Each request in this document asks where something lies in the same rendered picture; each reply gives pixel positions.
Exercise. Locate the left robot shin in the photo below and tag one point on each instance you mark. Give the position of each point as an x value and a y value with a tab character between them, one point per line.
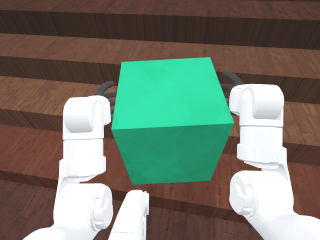
144	227

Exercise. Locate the right robot hand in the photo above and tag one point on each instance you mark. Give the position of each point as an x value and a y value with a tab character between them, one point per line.
236	80

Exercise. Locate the robot left upper arm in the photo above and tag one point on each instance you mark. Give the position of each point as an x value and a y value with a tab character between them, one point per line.
81	211

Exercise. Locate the carton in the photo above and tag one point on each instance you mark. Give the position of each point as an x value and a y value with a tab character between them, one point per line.
171	120

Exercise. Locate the robot right forearm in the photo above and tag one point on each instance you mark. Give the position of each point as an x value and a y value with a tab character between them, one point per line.
260	108

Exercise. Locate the robot right upper arm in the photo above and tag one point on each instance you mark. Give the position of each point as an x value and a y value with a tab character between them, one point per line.
265	199

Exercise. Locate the left robot hand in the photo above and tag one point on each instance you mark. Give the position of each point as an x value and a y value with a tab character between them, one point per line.
102	89

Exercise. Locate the robot left thigh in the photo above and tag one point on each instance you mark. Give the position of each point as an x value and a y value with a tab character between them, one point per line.
128	224

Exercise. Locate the robot left forearm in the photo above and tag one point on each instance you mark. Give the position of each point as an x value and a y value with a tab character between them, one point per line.
84	119

